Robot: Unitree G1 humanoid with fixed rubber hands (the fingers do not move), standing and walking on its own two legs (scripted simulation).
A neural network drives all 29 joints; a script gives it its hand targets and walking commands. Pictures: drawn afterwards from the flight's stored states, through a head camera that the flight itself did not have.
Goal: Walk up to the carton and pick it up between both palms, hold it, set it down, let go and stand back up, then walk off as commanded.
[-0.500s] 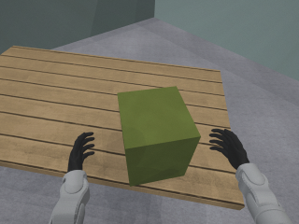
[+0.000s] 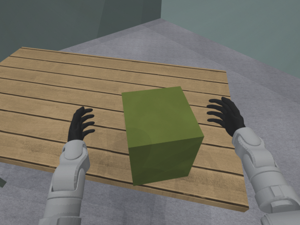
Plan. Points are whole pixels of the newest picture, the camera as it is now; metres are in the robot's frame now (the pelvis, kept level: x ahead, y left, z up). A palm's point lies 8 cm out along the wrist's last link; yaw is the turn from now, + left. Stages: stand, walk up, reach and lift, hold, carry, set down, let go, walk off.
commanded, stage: reach and lift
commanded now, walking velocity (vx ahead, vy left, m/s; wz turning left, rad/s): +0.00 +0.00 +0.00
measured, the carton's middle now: (156, 136) +0.40 +0.03 -0.04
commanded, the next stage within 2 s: none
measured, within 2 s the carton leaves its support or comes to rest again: neither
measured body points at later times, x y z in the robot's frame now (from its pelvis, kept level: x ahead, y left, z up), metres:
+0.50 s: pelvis +0.00 +0.00 +0.00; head +0.00 -0.01 +0.45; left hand +0.34 +0.24 +0.14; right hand +0.45 -0.15 +0.15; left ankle +0.01 +0.15 -0.75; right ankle +0.00 -0.11 -0.75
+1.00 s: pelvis +0.00 +0.00 +0.00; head +0.00 -0.01 +0.45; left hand +0.35 +0.24 +0.07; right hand +0.44 -0.14 +0.09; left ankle +0.01 +0.15 -0.74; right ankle +0.00 -0.11 -0.75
